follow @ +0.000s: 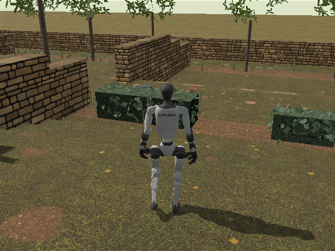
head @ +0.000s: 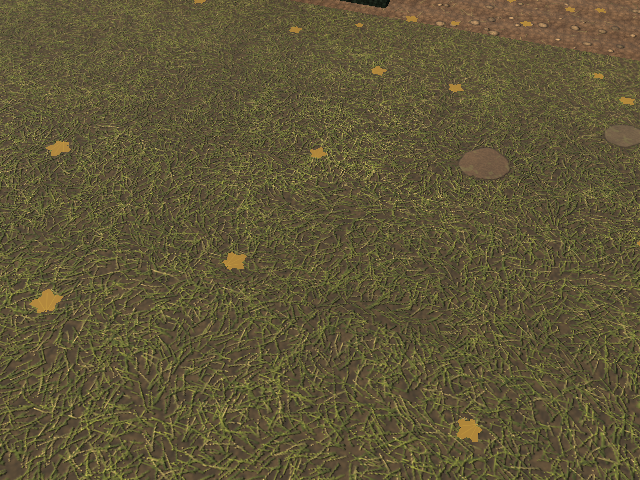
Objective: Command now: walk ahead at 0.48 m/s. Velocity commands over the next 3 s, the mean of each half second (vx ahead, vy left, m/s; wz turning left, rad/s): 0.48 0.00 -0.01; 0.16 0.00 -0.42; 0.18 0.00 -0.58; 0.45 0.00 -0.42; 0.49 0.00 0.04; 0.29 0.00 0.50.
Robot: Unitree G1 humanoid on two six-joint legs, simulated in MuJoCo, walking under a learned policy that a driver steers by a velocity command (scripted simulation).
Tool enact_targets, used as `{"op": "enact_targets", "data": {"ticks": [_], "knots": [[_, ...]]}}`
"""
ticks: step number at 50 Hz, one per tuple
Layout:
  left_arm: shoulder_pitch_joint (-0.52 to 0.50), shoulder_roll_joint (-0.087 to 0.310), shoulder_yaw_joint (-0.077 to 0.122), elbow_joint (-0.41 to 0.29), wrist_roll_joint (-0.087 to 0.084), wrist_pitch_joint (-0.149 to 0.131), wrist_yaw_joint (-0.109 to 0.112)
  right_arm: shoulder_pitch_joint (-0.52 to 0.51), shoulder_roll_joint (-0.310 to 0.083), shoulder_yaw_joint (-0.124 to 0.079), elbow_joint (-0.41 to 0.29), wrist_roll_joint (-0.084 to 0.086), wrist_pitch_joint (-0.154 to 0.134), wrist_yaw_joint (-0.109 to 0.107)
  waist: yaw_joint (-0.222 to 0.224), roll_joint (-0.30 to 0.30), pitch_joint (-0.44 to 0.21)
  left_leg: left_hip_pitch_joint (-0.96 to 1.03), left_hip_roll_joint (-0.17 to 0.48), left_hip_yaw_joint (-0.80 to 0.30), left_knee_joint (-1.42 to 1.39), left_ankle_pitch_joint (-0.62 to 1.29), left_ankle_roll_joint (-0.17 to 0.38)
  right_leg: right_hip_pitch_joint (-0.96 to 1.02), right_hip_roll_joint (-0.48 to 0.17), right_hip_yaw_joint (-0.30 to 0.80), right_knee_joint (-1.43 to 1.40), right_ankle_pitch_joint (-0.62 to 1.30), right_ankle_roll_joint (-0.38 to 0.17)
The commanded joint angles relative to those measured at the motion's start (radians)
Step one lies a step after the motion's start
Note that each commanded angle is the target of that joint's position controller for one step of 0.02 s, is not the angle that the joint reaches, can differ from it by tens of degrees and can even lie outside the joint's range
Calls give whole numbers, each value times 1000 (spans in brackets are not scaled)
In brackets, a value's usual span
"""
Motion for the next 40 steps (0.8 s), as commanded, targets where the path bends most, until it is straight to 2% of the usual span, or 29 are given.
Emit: {"op": "enact_targets", "data": {"ticks": [1,3,4,7,8,10,11,13,14,16,18,19,20,23,24,25,26,27,28,29,30,31,32,33,35,36,37,39,40], "knots": [[30,23,0,-38,0,-16,12,-28,-3,7,-82,2,1,-7,-2,-51,24,-209,92,-57,-69,80,-2,78,-311,326,-298,52,-204],[59,47,8,-23,12,-29,12,-111,-18,8,-118,17,7,-6,10,-45,32,-236,95,-21,-219,202,-40,61,-286,254,-310,170,-204],[109,58,12,1,20,-27,6,-128,-11,11,-128,8,14,-1,26,-19,25,-244,94,-16,-290,295,-58,61,-274,229,-295,196,-208],[194,56,7,54,41,-10,-36,-150,18,26,-149,-5,34,29,24,-70,39,-160,82,5,-277,542,-69,-67,-242,159,-219,245,-196],[185,66,8,45,49,-11,-34,-101,-12,19,-136,-15,34,42,16,-51,24,-120,66,22,-212,565,-64,-114,-226,142,-168,211,-196],[224,52,-6,65,49,-18,-32,-168,-54,4,-180,-13,31,41,30,-58,46,-179,64,25,-190,497,-60,-64,-256,189,-124,218,-205],[308,27,-14,127,58,-22,-9,-265,-56,10,-218,0,26,29,75,-36,80,-475,130,-125,-299,579,-66,216,-312,280,-51,148,-197],[502,10,-18,197,52,-17,25,-360,-35,17,-244,12,21,11,168,-45,75,-761,134,-94,-436,579,-97,549,-347,321,53,130,-190],[611,-3,-23,220,33,-14,43,-424,-14,23,-257,4,15,10,223,-59,77,-825,126,-64,-519,618,-103,630,-323,325,83,77,-179],[556,-73,-57,196,31,3,35,-455,30,43,-246,-2,9,30,208,-54,127,-586,134,-16,-634,852,-72,322,-251,276,111,6,-160],[430,13,-49,141,46,16,0,-415,13,45,-250,-8,18,41,159,-74,122,-98,78,89,-578,933,-35,-143,-187,199,68,-140,-154],[408,26,-48,134,44,15,-9,-419,-20,38,-257,-5,27,42,149,-71,146,-25,82,91,-549,863,-39,-198,-198,208,62,-194,-149],[422,43,-43,140,32,12,-10,-438,-35,38,-263,-2,31,42,157,-51,172,-35,91,78,-588,784,-43,-139,-208,219,93,-199,-140],[521,63,-36,180,-13,18,32,-468,-45,48,-229,-13,43,28,203,3,204,-103,138,30,-895,750,-65,171,-208,282,261,-102,-81],[432,94,-6,155,-17,55,70,-368,-99,-8,-165,141,15,-5,160,22,214,15,92,55,-939,836,-86,141,-166,237,432,30,-76],[542,80,-37,198,9,55,24,-128,-96,21,-62,18,20,1,90,40,21,383,128,98,-997,1074,-96,80,-86,177,584,-11,9],[550,80,-35,214,37,72,-27,152,-159,-30,6,6,22,-7,-35,81,-20,779,161,105,-951,1183,-48,-181,-85,164,773,-35,88],[773,-109,-71,262,30,77,-78,395,-240,-53,58,29,31,8,-11,296,-441,1350,352,16,-455,1717,210,-365,-19,103,1223,-583,156],[637,11,-47,184,8,68,-98,407,-207,-52,24,21,46,34,-91,266,-634,1434,492,-124,-387,1793,365,-480,-40,116,1564,-762,191],[389,110,-11,110,-10,68,-109,398,-199,-53,35,-15,63,25,-144,155,-483,1242,453,-88,-474,1584,281,-624,-65,100,1658,-771,177],[297,84,-12,44,-27,47,-98,216,-236,-54,-8,9,64,25,-63,94,-370,955,476,-90,-587,1299,264,-656,-105,95,1581,-710,158],[217,52,-11,-5,-33,32,-72,38,-176,-28,-59,39,52,26,2,21,-209,632,488,-59,-682,1106,254,-612,-160,122,1379,-650,145],[243,-22,-33,11,-29,29,-52,-26,-162,-22,-60,23,39,36,71,-8,-87,301,493,22,-720,1205,209,-433,-200,165,1281,-591,129],[276,-56,-33,29,-26,25,-36,-79,-151,-22,-90,16,10,29,114,3,-37,85,427,102,-800,1210,222,-286,-192,128,1159,-479,127],[331,-30,-17,56,0,30,-22,-172,-97,-23,-144,6,-39,-16,155,19,-24,-29,347,179,-921,938,230,-215,-191,148,842,-80,104],[315,-52,-17,51,10,35,-28,-213,-134,-33,-160,18,-46,-36,180,34,-34,1,316,220,-939,818,200,-187,-210,123,614,21,105],[274,-39,-14,34,11,44,-32,-186,-155,-51,-153,24,-43,-49,155,44,-37,41,325,209,-945,804,193,-181,-202,92,520,49,112],[225,7,-7,-8,-6,59,-23,-120,-164,-72,-147,5,-28,-60,120,53,-51,161,423,152,-954,875,210,-228,-212,127,483,58,115],[197,14,-6,-26,-10,60,-19,-127,-161,-83,-161,19,-30,-59,111,51,-43,218,432,161,-958,848,206,-251,-231,153,424,47,111]]}}
Next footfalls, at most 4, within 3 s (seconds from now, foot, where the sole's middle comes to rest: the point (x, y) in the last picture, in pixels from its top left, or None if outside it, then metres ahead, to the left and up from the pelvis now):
0.52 left None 0.50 0.20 -0.95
0.98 right None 0.54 -0.09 -0.95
1.56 left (300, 435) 0.69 0.07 -0.95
2.02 right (450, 391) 0.81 -0.32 -0.95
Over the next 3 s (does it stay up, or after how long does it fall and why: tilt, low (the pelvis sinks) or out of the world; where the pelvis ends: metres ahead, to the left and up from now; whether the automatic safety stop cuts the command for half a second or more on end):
stays up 1.23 -0.50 -0.35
